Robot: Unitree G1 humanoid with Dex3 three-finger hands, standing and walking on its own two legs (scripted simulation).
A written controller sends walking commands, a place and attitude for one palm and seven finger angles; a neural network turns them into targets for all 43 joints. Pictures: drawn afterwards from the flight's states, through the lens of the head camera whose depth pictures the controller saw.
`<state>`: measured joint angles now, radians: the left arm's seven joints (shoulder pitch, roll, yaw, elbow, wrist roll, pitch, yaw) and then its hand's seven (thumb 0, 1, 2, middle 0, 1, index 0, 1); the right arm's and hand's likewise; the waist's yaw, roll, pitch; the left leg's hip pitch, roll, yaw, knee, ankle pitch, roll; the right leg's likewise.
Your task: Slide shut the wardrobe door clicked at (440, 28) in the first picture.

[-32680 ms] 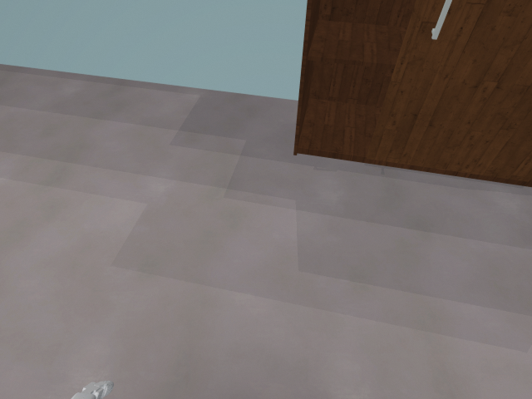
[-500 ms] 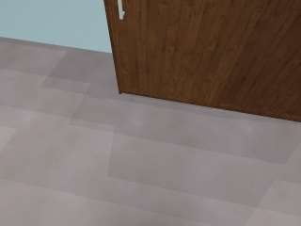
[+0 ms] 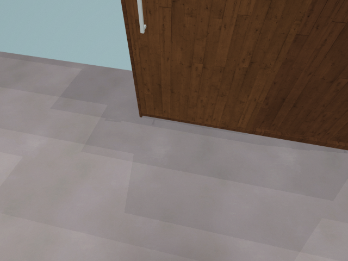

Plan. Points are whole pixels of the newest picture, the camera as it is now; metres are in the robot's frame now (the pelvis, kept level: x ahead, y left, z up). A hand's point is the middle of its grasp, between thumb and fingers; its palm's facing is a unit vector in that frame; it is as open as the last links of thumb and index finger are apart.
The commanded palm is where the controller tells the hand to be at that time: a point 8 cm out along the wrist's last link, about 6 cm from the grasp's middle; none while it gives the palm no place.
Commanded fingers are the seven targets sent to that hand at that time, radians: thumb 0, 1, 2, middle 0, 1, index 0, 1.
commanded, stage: look to check the result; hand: right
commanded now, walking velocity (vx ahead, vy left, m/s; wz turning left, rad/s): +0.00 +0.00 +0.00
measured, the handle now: out of the picture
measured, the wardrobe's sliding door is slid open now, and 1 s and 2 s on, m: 0.00 0.00 0.00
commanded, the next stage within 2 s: none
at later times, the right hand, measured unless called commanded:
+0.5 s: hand out of the picture +0.03 -0.18 -0.18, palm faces -0.01 +0.98 -0.21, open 7.4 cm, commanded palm none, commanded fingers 0.00 -0.90 -0.90 0.20 0.30 0.20 0.30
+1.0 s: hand out of the picture +0.04 -0.18 -0.18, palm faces +0.00 +0.98 -0.21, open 7.4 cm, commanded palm none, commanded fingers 0.00 -0.90 -0.90 0.20 0.30 0.20 0.30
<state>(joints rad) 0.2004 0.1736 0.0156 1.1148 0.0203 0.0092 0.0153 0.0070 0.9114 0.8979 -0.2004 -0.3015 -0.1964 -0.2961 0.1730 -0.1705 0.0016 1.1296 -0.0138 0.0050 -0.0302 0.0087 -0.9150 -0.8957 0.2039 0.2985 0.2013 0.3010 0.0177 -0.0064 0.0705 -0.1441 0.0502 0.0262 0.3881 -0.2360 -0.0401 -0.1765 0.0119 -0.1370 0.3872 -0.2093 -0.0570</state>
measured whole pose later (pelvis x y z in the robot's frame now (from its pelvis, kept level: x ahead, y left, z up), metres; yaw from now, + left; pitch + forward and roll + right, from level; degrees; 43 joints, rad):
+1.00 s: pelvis +0.02 +0.00 +0.00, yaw -1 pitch -1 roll +0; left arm 0.21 0.17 0.01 1.14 0.02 0.00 0.02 0.01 0.91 0.90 -0.20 -0.30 -0.20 -0.30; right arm 0.19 -0.17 0.00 1.15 -0.01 0.00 -0.03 0.01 -0.91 -0.90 0.20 0.30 0.20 0.30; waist 0.02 0.00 0.07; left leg -0.10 0.05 0.04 0.36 -0.25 -0.04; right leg -0.13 0.01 -0.12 0.36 -0.22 -0.05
